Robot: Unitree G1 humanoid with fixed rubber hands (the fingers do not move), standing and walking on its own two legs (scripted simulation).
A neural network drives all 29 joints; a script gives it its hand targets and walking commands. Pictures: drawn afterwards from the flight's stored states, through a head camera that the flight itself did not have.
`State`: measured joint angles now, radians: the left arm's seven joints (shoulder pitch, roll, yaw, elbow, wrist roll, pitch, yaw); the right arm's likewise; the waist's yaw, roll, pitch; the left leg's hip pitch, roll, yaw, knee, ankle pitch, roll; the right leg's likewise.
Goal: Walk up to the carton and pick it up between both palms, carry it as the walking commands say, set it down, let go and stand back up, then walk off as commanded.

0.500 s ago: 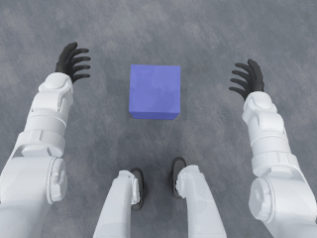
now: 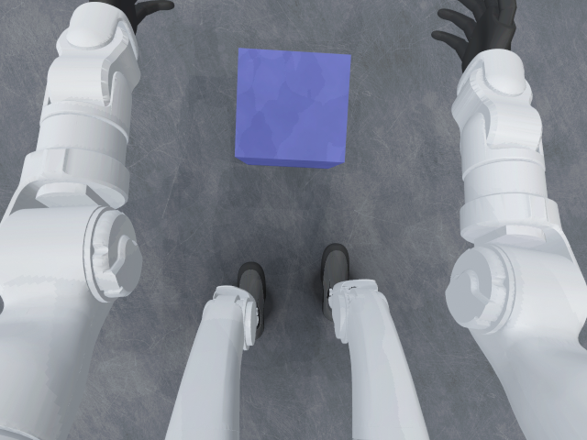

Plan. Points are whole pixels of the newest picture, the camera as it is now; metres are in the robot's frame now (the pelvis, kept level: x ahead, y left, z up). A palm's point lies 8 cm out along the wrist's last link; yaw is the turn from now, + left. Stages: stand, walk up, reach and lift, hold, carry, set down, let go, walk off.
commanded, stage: reach and lift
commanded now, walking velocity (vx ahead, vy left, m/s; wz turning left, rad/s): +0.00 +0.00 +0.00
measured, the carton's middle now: (291, 118) +0.54 -0.01 -0.53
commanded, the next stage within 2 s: none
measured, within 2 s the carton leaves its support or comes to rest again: neither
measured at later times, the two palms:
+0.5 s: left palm (164, 69) +0.56 +0.18 -0.25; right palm (425, 90) +0.53 -0.20 -0.26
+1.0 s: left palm (198, 98) +0.55 +0.16 -0.40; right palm (393, 117) +0.52 -0.20 -0.40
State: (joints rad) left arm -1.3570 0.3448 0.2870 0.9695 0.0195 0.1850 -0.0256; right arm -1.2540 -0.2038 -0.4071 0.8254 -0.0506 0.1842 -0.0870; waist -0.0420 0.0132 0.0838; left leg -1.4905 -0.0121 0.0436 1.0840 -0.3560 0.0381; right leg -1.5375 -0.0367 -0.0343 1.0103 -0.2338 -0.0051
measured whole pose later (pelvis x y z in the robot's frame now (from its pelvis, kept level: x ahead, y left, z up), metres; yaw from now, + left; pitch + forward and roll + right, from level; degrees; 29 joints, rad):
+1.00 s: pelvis -0.05 -0.01 -0.26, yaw +1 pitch +31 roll -1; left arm -1.74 0.51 -0.02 1.22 -0.25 0.18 0.08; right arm -1.62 -0.35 -0.16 1.10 0.23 0.17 -0.17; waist -0.07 -0.02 0.52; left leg -2.06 -0.01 0.02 2.16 -0.64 0.03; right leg -2.13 -0.02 -0.03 2.06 -0.48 -0.01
